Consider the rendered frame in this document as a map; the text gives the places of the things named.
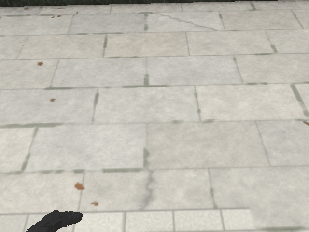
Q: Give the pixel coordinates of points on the robot left hand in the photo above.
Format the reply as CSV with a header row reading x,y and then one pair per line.
x,y
56,220

